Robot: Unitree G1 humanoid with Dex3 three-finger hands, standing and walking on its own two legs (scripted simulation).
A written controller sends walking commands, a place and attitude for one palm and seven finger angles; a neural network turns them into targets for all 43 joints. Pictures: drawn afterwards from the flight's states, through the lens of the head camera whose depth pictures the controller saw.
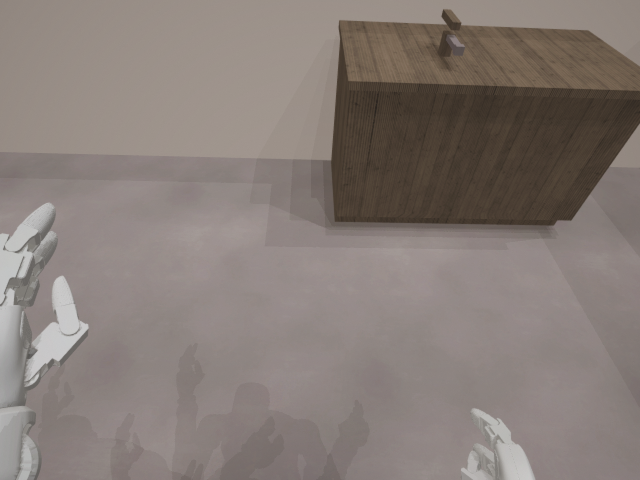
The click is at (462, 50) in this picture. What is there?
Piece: tap's lever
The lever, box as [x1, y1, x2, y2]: [452, 44, 464, 55]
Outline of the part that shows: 455,44 452,52 454,55 462,55 464,48 463,44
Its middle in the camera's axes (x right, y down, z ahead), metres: +0.45 -0.62 +1.26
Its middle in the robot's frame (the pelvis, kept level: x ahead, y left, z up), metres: +1.38 -0.37 +0.01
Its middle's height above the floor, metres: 0.79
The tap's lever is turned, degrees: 0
